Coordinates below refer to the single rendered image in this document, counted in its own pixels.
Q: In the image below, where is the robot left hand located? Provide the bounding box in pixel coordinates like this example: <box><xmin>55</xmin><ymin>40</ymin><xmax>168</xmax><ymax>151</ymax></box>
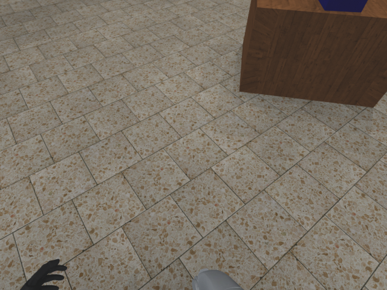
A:
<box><xmin>20</xmin><ymin>259</ymin><xmax>67</xmax><ymax>290</ymax></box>

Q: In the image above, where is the robot right thigh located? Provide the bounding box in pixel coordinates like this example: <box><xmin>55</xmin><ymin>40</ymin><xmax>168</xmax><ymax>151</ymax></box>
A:
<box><xmin>192</xmin><ymin>269</ymin><xmax>244</xmax><ymax>290</ymax></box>

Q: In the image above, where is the pedestal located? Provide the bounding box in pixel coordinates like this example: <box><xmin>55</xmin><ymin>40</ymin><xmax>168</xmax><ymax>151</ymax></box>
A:
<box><xmin>239</xmin><ymin>0</ymin><xmax>387</xmax><ymax>108</ymax></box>

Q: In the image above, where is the robot right shin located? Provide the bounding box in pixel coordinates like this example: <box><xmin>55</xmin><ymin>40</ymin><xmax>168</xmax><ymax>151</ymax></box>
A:
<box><xmin>198</xmin><ymin>268</ymin><xmax>209</xmax><ymax>274</ymax></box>

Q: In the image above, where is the carton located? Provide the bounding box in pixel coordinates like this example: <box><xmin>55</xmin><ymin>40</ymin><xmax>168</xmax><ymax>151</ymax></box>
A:
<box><xmin>319</xmin><ymin>0</ymin><xmax>368</xmax><ymax>12</ymax></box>

